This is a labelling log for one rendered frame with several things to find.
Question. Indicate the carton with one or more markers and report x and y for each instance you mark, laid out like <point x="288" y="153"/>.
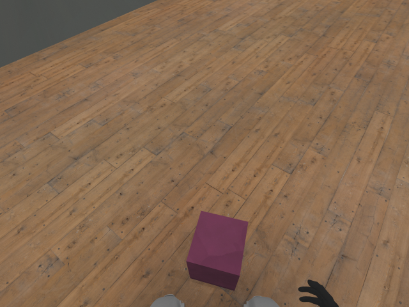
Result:
<point x="216" y="252"/>

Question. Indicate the robot right hand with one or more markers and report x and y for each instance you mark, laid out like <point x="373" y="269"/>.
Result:
<point x="323" y="299"/>

